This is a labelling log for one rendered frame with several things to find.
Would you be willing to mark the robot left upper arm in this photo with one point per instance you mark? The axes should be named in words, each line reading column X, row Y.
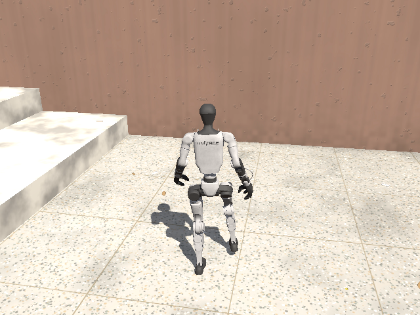
column 185, row 148

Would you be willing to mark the robot right upper arm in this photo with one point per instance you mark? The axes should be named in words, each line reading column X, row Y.
column 232, row 148

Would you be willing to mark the robot torso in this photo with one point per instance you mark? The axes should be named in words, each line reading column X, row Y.
column 208, row 151

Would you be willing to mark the left robot forearm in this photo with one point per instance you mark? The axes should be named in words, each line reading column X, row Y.
column 179, row 170

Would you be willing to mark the right robot forearm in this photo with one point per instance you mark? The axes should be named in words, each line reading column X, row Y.
column 242, row 174

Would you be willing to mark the robot right hand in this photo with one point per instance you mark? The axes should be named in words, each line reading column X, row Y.
column 249, row 190

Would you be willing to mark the robot right foot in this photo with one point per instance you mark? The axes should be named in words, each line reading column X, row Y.
column 234, row 246

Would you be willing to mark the robot left hand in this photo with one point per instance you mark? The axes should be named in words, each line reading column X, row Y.
column 176, row 180

